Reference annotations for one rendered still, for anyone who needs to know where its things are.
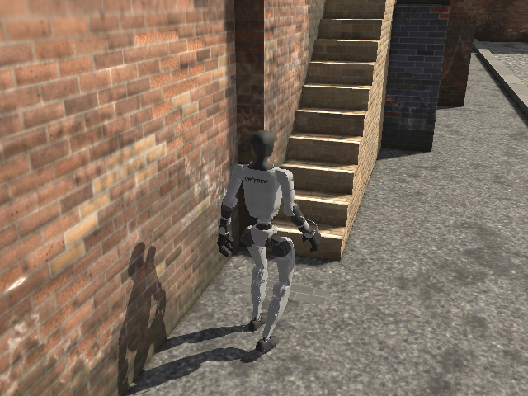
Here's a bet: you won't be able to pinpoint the stairs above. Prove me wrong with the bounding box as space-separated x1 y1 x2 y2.
266 0 397 261

